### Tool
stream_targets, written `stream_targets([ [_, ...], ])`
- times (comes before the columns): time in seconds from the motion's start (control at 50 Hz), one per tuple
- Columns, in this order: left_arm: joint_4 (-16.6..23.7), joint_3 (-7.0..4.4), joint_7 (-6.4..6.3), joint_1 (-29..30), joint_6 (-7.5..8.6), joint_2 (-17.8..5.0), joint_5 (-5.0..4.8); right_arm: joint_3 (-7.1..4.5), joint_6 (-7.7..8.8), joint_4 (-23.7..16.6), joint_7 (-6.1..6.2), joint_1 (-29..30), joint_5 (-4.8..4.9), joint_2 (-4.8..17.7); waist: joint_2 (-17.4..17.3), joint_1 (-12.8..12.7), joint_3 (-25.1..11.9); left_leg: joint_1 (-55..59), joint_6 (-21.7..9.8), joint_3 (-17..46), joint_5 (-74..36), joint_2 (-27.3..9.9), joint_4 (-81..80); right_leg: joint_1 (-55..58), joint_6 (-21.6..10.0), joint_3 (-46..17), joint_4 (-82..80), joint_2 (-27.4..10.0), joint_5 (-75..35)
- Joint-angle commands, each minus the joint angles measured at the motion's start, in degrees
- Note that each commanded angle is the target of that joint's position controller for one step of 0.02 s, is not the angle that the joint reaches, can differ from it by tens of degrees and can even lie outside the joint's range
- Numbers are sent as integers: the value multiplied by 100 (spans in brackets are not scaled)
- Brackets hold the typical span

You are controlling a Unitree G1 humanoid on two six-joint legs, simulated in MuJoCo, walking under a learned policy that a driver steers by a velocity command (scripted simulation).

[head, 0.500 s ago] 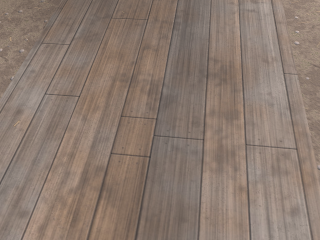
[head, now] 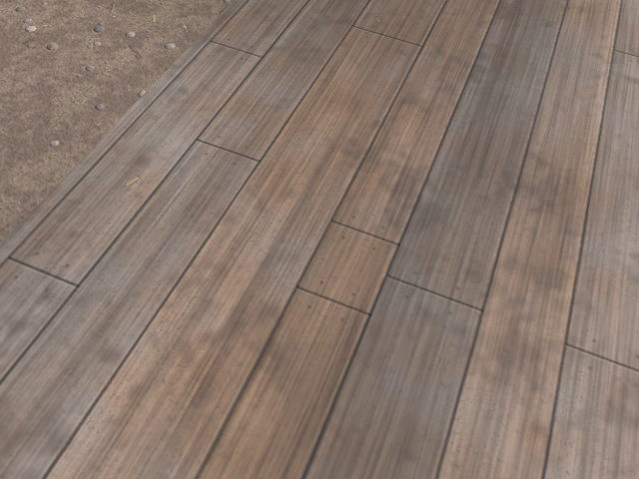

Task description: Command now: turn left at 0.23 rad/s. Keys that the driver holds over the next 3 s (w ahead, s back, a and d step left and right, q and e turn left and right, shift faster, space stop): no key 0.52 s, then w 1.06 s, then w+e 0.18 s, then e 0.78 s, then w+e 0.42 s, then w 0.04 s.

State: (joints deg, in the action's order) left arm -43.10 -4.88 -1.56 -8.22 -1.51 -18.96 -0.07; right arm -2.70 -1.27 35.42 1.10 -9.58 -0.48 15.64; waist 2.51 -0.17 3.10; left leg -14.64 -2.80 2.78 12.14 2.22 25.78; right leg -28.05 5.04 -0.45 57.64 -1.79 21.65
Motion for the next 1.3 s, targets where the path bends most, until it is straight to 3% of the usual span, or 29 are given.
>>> stream_targets([
  [0.02,395,11,24,170,60,-222,2,-203,78,-289,36,188,-15,805,-1057,90,-745,683,-1011,1062,-1893,-1318,-580,312,6,-152,-918,-137,-101],
  [0.1,388,11,54,140,77,-314,-34,-175,53,-108,-44,189,-20,820,-1069,165,-542,390,-1084,1389,-1291,-1365,-563,911,-83,-73,-1910,-54,20],
  [0.14,278,47,81,-108,125,-188,-2,-97,59,-16,-66,340,43,665,-917,-66,-504,191,-889,1368,-1080,-1200,-419,1530,-195,10,-3084,9,-796],
  [0.16,249,71,96,-192,161,-202,78,-50,90,82,-74,199,44,545,-720,-117,-539,18,-638,1320,-866,-1058,-393,2016,-288,-136,-3651,-91,-1651],
  [0.18,271,47,75,-274,186,-451,143,-13,145,145,-81,18,-53,441,-325,1,-689,-186,-325,1113,-439,-787,-162,2486,-440,-599,-3609,-557,-2739],
  [0.2,220,-34,68,-85,189,-803,95,-51,194,182,-117,-303,-87,477,422,399,-685,-185,-97,659,7,-359,-178,2306,-736,-639,-3267,-709,-2677],
  [0.24,251,89,134,94,237,-271,95,-81,154,248,-81,176,-91,632,313,94,-506,312,127,455,133,-237,-72,1538,-777,-586,-3513,-488,-1155],
  [0.3,174,136,129,42,346,-237,107,-78,36,302,-23,216,-59,511,211,56,-385,298,15,541,-233,-302,-53,1466,-566,-418,-3470,-338,-1123],
  [0.52,-96,222,51,-149,341,-184,66,-115,67,862,45,-25,-12,418,-299,-6,-344,370,116,541,-685,-326,-87,1602,-596,-300,-3364,-201,-1278],
  [0.58,-227,174,27,-313,295,-323,-8,-157,54,1039,84,-200,57,476,-112,-20,-170,-21,12,237,1625,-20,164,1412,-849,-413,-3526,-138,1022],
  [0.64,-333,109,-9,-735,387,-560,-97,-122,301,918,37,-3,150,270,548,-128,405,-1093,3,-189,1738,48,1089,1531,-1533,-1940,-4426,-1132,2589],
  [0.68,-378,41,-21,-776,436,-724,-112,-129,484,864,-45,158,184,291,720,-120,576,-1218,-41,-213,1260,-236,1456,1469,-1877,-2670,-4787,-1717,2352],
  [0.74,-193,77,47,-163,404,-585,-178,-181,611,1276,-147,-643,212,309,557,397,266,639,-227,-442,647,-108,49,747,-1403,-1496,-4356,-1041,1173],
  [0.76,-136,127,58,-34,419,-391,-145,-257,603,1505,-146,-1116,180,462,306,563,61,1422,-225,-163,329,-199,-54,345,-1161,-971,-3717,-673,570],
  [0.78,41,247,75,162,481,25,-107,-374,614,1658,-110,-1740,159,867,-888,725,-116,2113,-641,1508,1387,-1106,-831,-476,-725,-28,-2037,57,56],
  [0.8,261,226,41,260,598,-81,-146,-461,658,1642,-175,-2075,137,1287,-1850,852,-142,2535,-1391,3518,1563,-2150,-1550,-1416,-563,42,-532,436,762],
  [0.82,215,134,54,135,668,-363,-239,-327,722,1579,-175,-1801,68,903,-1231,636,27,2533,-1556,3586,1368,-2335,-1498,-1972,-642,-405,453,160,1049],
  [0.84,123,135,110,-52,718,-350,-280,-247,770,1498,-171,-1595,73,648,-919,479,105,2591,-1384,3018,1123,-2134,-1439,-2200,-781,-545,745,-45,574],
  [0.88,99,122,186,72,777,-297,-183,-175,748,1451,-182,-1359,83,546,-600,369,174,2538,-1029,2148,309,-1880,-1562,-2386,-873,-405,561,-375,-300],
  [0.92,132,147,304,180,757,-136,-120,-85,664,1490,-176,-1434,56,358,-735,332,86,2263,-851,1358,-907,-1552,-1657,-2011,-772,-164,170,-455,-796],
  [1.02,505,319,399,1125,713,221,-97,-98,577,1563,-23,-1593,76,697,-687,520,328,1238,-790,384,-1375,-1170,-1988,-1024,-423,319,-1836,-170,-2008],
  [1.12,708,255,434,1442,720,-96,-155,-151,594,1738,-13,-1734,176,835,-805,363,483,1570,-663,294,-1692,-1572,-1939,-513,-702,144,-2726,-40,-2362],
  [1.16,638,162,429,1067,725,-298,-131,-199,549,1724,-14,-1611,139,943,-885,62,105,1956,-520,181,-3268,-1638,-1311,30,-908,219,-2739,131,-2057],
  [1.2,204,-50,347,-426,670,-633,-137,-192,442,1676,-5,-1503,67,928,-887,-704,-887,1645,-280,-121,-4688,-1304,539,1974,-1203,449,-2724,403,-1908],
  [1.22,-5,-141,275,-1429,626,-958,-82,-98,426,1539,9,-1594,-36,711,-295,-1003,-1667,293,-130,-211,-3002,-1028,2312,3796,-1530,-737,-2502,-615,-1654],
  [1.24,-155,-189,339,-1680,634,-1339,-13,153,545,1523,-70,-2516,27,-244,1485,-420,-2613,-1699,207,0,1643,173,4410,5401,-2532,-3843,-3479,-2027,137],
  [1.26,-145,-48,347,-1500,646,-714,-63,10,685,1596,-111,-2083,201,435,929,-641,-2220,-2339,111,637,1957,-29,5095,4998,-2366,-4496,-4272,-1909,1041],
  [1.28,-91,17,329,-963,670,-512,-71,-103,762,1351,-127,-1362,353,805,595,-547,-1153,-2740,23,438,1464,-338,5168,4100,-2081,-3536,-4360,-1755,736],
  [1.3,-30,44,333,-549,698,-438,-37,-89,804,1262,-88,-1019,320,782,9,-360,-742,-2498,-9,314,902,-646,4900,3219,-1954,-2814,-4465,-1553,-61],
])
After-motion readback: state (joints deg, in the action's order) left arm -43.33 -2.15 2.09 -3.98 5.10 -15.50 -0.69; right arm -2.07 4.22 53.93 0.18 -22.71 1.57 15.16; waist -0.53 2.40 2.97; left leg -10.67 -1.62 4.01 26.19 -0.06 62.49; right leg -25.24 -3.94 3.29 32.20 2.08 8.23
